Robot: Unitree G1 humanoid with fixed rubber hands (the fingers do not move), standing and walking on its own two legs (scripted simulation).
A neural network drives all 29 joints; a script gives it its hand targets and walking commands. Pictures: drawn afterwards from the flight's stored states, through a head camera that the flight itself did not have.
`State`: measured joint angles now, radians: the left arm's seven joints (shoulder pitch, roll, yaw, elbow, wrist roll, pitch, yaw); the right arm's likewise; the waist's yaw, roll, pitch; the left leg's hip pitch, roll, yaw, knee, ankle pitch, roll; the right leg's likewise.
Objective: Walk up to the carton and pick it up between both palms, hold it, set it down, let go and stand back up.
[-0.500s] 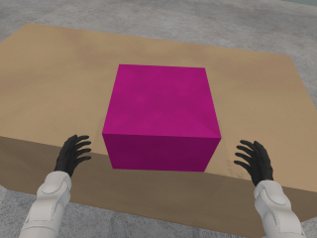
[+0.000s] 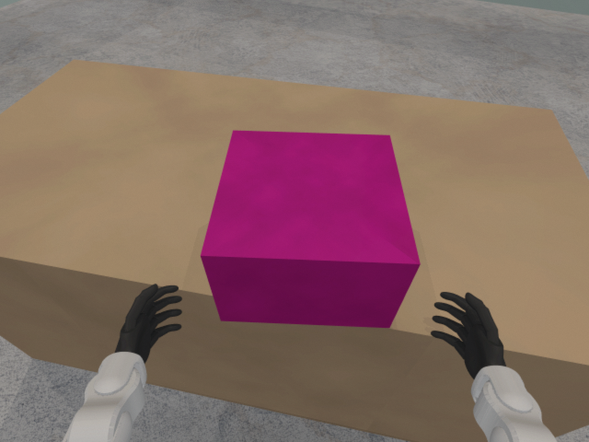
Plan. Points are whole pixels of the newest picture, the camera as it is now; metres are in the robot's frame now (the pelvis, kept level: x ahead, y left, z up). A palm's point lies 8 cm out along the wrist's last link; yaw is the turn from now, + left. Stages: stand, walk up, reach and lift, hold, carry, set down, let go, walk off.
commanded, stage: set down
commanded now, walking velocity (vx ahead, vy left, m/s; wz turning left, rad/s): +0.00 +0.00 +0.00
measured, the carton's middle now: (308, 225) +0.45 +0.01 +0.01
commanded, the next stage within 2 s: let go in 1.56 s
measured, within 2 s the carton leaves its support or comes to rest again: neither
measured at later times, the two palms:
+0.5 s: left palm (139, 386) +0.19 +0.23 -0.03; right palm (481, 401) +0.18 -0.22 -0.02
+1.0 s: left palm (146, 422) +0.16 +0.23 -0.09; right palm (475, 437) +0.15 -0.22 -0.08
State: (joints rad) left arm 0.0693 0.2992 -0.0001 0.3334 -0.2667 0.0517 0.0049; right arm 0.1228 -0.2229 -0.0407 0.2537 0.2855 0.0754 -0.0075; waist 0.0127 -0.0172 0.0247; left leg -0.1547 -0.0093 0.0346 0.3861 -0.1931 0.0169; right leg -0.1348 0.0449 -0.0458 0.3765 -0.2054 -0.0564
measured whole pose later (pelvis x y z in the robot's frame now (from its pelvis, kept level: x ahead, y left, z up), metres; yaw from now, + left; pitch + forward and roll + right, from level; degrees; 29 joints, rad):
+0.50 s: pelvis +0.00 -0.01 +0.00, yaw +0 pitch -4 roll +0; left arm 0.18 0.31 -0.06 0.41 -0.23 -0.06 0.01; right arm 0.26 -0.17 0.01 0.31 0.24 -0.03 -0.02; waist 0.02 -0.04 0.03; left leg -0.14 0.00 0.03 0.40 -0.20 0.01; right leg -0.12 0.06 -0.05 0.39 -0.21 -0.07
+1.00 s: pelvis +0.00 +0.00 +0.00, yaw +0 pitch -3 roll +0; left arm 0.19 0.26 -0.04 0.52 -0.08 0.08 0.02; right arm 0.21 -0.17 0.00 0.58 0.05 -0.07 0.02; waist 0.02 -0.04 0.09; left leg -0.16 0.00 0.04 0.46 -0.23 0.01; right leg -0.14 0.06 -0.04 0.43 -0.23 -0.06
